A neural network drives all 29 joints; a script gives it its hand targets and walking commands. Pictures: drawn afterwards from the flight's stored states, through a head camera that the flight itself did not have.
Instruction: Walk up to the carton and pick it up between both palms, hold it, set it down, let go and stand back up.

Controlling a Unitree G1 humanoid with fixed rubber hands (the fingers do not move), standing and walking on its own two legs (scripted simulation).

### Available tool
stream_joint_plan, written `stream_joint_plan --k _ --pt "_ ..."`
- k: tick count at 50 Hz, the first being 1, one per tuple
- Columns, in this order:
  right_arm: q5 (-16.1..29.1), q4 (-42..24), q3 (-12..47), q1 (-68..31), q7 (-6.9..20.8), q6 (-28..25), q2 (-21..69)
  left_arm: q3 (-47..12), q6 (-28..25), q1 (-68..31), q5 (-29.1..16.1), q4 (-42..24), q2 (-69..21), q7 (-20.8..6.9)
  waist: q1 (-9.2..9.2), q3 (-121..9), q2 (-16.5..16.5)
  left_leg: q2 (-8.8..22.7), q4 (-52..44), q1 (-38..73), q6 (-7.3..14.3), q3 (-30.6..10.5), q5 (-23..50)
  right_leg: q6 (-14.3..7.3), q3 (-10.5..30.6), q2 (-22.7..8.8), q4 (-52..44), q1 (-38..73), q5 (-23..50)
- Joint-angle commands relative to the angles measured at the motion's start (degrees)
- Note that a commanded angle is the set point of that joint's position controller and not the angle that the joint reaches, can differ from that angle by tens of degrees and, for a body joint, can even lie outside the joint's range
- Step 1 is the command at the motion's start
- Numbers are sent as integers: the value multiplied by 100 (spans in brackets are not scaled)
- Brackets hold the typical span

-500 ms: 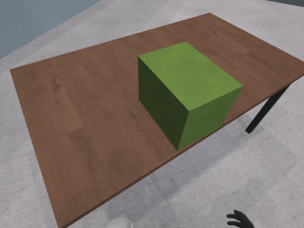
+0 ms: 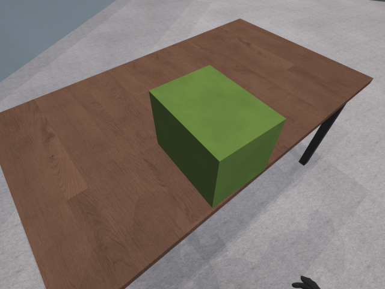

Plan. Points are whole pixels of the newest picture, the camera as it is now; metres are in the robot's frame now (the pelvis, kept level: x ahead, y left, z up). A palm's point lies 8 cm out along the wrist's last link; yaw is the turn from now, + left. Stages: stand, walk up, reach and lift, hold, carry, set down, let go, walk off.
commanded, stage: walk up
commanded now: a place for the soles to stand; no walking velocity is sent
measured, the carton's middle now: (210, 133) +0.52 -0.04 -0.02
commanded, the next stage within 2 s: none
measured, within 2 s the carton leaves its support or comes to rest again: neither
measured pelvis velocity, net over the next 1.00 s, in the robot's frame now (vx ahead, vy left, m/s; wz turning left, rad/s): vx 0.05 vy -0.18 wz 0.25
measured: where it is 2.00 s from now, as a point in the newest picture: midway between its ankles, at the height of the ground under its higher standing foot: outside the picture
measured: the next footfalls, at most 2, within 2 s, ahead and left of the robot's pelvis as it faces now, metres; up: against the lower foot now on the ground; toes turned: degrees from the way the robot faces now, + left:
right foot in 0.76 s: +0.14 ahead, -0.27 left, +0.00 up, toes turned +5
left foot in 1.02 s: +0.11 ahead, -0.08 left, +0.00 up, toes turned +18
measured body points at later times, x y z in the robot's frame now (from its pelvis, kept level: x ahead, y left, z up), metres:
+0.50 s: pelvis +0.01 -0.02 +0.00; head +0.03 -0.01 +0.45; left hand +0.05 +0.25 -0.13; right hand +0.09 -0.28 -0.12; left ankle +0.04 +0.12 -0.72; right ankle +0.02 -0.13 -0.70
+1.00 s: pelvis +0.05 -0.18 -0.02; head +0.06 -0.16 +0.43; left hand +0.09 +0.08 -0.15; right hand +0.21 -0.44 -0.12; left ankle +0.07 -0.09 -0.72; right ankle +0.10 -0.27 -0.72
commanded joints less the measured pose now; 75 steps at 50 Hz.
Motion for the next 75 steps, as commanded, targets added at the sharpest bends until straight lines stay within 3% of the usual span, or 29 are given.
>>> stream_joint_plan --k 1,20,21,22,23,25,29,34,36,37,38,39,40,43,48,50,51,52,54,57,61,64,65,66,67,68,69,71,75 --pt "3 -676 -279 -250 -51 -186 -910 296 -357 -20 1 -656 941 19 5 -695 100 625 -1117 307 308 -886 -119 -393 749 -467 -824 137 665" --pt "-23 -577 -296 -93 -58 -186 -931 339 -391 84 10 -594 955 20 -63 -502 -62 618 -1102 573 271 -661 -265 -378 924 -399 -1195 -259 411" --pt "-269 -155 -618 1686 -287 -261 -1178 509 -255 -831 672 -1168 1340 -132 -484 -375 -380 1153 -1674 865 762 -2135 -1885 -364 -86 -88 238 -797 -1107" --pt "-378 20 -723 1789 -444 -279 -1651 445 -162 -802 702 -1304 930 -177 -442 -125 388 1995 -2202 1574 1244 -3465 -2604 -164 -272 90 1275 -2200 -1392" --pt "-454 -17 -792 1747 -578 -284 -1668 366 -88 -720 713 -1345 792 -195 -455 -35 398 2470 -2240 1927 1559 -4057 -2554 -134 153 -360 1994 -2944 -1305" --pt "-497 -111 -735 1442 -681 -357 -1416 350 -35 -800 614 -1414 801 -199 -238 -90 51 2252 -2025 1658 1458 -3699 -1747 -68 516 -666 2512 -2919 -673" --pt "-501 -295 -769 777 -613 -430 -1358 378 47 -669 480 -1416 701 -287 -40 -210 710 1607 -1956 554 1222 -2603 -1408 110 490 -752 2537 -1896 -469" --pt "-533 -447 -896 706 -528 -379 -1504 461 56 -651 338 -1452 723 -320 -7 -249 1157 1380 -1401 -365 1023 -2378 -1569 -51 340 -662 1725 -1001 -656" --pt "-530 -593 -874 336 -466 -276 -1496 539 15 -52 287 -1330 774 -304 416 -373 1053 1077 -915 -1421 764 -1950 -1639 -186 -128 -402 861 509 -338" --pt "-530 -658 -784 233 -440 -198 -1239 619 -28 614 283 -1102 924 -291 774 -486 462 621 -132 -2239 547 -1531 -2061 -235 -419 -105 342 1681 -141" --pt "-484 -722 -612 524 -440 -149 -662 697 -93 1014 312 -904 1332 -271 999 -441 -1091 -221 1493 -2548 285 -795 -2372 -400 146 -424 -597 1755 -898" --pt "-252 -1036 -568 533 -479 -153 -432 692 -154 436 321 -1227 1937 -204 908 -331 -2225 -837 2756 -3031 -66 -391 -2808 -1211 3064 -2086 -2229 948 -2190" --pt "-201 -1012 -594 595 -547 -145 -604 682 -150 -278 273 -1299 2011 -107 632 -122 -1912 -247 3601 -2624 65 -896 -2458 -1668 3418 -2364 -2664 197 -2634" --pt "-139 -527 -692 1138 -532 -140 -811 539 -118 -1013 328 -1239 1497 6 192 261 -1103 32 3908 -1919 62 -747 -1667 -1703 1946 -1943 -1689 -410 -1712" --pt "-72 -577 -646 1554 -463 -262 -554 328 70 -1343 333 -1219 1141 16 -101 -50 -1111 -106 1025 87 42 -77 -930 -1374 594 -1522 -725 -842 -97" --pt "-194 -537 -769 2220 -530 -388 -854 168 160 -1406 382 -1257 915 -13 -524 -323 -276 131 -565 1617 356 -933 -229 -688 105 -1081 749 -1741 -608" --pt "-384 -714 -882 2211 -609 -425 -1435 45 130 -1253 362 -1446 488 -68 -627 -318 1307 1736 -1665 1878 910 -3905 -1495 -120 -409 -432 2444 -2744 -1358" --pt "-444 -749 -958 2101 -710 -357 -1660 159 215 -1184 454 -1516 813 -25 -543 -230 871 2465 -2055 1364 1535 -5246 -1644 27 318 -337 3151 -2886 -1773" --pt "-425 -822 -812 1458 -775 -376 -1332 252 309 -1269 485 -1374 1000 -36 -313 -10 232 2175 -1766 949 1642 -4400 -1381 120 616 -577 3740 -2761 -960" --pt "-451 -892 -722 847 -701 -450 -1109 277 296 -1049 438 -1278 949 -129 -138 -116 724 1545 -1479 544 1378 -3134 -847 297 614 -736 3726 -2208 -520" --pt "-458 -1028 -822 532 -584 -434 -1282 281 264 -1029 172 -1389 820 -234 -140 -198 1128 1185 -1025 238 1205 -2398 -359 268 459 -729 2591 -1722 -920" --pt "-405 -1254 -848 113 -384 -256 -1476 397 97 -373 0 -1212 806 -217 77 -574 1396 671 -292 -763 905 -1717 -181 134 -272 -259 1133 -53 -652" --pt "-354 -1314 -795 -49 -299 -181 -1431 486 15 115 -17 -1073 909 -192 330 -763 1042 419 247 -1281 729 -1517 -254 73 -677 46 527 865 99" --pt "-284 -1349 -697 -5 -256 -134 -1151 579 -78 477 4 -962 1114 -149 516 -804 128 2 1073 -1668 506 -1283 -659 -13 -578 127 -57 1318 284" --pt "-185 -1509 -516 141 -231 -138 -594 649 -169 566 86 -1006 1583 -85 599 -799 -1327 -538 2496 -2193 81 -827 -1397 -449 1050 -971 -750 1067 -491" --pt "-63 -1633 -518 387 -306 -103 -505 711 -160 -208 64 -1347 2046 -5 347 -609 -2265 -764 3332 -2235 -128 -866 -2627 -1357 3331 -2317 -2127 122 -1156" --pt "-126 -1562 -606 408 -359 -63 -778 698 -170 -621 45 -1386 1991 56 222 -248 -1754 -425 4058 -2081 -158 -1276 -2320 -1793 3908 -2637 -2463 -412 -1786" --pt "-145 -1208 -663 465 -297 -22 -1015 602 -226 -820 154 -1258 1606 158 63 198 -1071 -217 4142 -2071 -151 -1187 -1574 -1664 2801 -2314 -1959 -398 -1231" --pt "-164 -991 -683 615 -91 72 -956 504 -310 -650 276 -1138 1346 200 45 -48 -1472 -99 2886 -1382 -179 -899 -1615 -1342 1713 -2017 -1625 -22 -928"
